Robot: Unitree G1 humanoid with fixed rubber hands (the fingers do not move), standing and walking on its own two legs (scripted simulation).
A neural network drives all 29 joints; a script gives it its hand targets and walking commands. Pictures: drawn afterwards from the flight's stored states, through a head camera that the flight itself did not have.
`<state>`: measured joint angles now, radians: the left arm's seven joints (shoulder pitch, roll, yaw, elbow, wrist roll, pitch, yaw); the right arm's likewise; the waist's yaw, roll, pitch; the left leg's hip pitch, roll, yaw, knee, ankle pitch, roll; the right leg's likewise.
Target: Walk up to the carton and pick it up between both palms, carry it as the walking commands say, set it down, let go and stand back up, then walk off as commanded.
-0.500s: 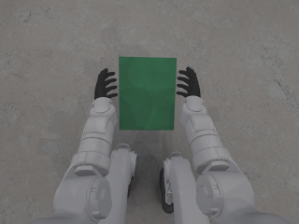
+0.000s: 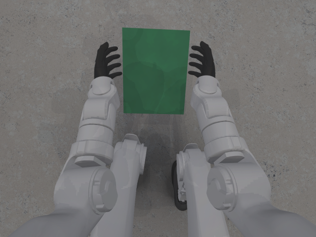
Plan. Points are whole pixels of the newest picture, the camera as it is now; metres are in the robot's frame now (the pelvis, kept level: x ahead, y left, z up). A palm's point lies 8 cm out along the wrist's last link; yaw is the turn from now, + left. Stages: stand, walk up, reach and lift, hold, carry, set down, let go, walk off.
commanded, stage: set down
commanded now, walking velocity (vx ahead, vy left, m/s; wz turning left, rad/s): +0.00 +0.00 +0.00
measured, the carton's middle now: (154, 71) +0.51 +0.06 -0.20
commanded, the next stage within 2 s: none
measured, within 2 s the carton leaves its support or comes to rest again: neither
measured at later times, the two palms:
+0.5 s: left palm (109, 83) +0.46 +0.19 -0.21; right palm (190, 79) +0.50 -0.05 -0.20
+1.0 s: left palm (112, 78) +0.50 +0.20 -0.28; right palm (186, 78) +0.53 -0.04 -0.28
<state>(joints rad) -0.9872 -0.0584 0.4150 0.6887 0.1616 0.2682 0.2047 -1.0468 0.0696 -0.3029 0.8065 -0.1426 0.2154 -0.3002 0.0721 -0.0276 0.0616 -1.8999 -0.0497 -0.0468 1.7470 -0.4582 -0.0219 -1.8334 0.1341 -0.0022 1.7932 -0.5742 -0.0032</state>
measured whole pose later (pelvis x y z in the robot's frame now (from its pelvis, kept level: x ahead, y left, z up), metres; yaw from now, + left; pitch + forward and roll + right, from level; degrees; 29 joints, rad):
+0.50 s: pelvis -0.04 +0.02 -0.06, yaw +0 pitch +25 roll -4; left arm -1.29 0.05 0.26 0.65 -0.01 0.35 0.38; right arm -1.34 -0.08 -0.24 0.72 -0.02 0.34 -0.33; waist 0.09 0.00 0.53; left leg -1.96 -0.08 -0.05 1.96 -0.43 0.00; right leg -1.86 0.12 -0.02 2.00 -0.58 0.04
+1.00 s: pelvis -0.02 +0.00 -0.11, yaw +0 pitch +30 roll -2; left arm -1.47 0.19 0.21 0.90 -0.04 0.31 0.25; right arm -1.48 -0.15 -0.18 0.92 0.02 0.30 -0.28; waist 0.11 0.00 0.53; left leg -2.14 -0.07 -0.04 2.09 -0.46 -0.02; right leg -2.06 0.13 -0.03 2.15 -0.61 0.02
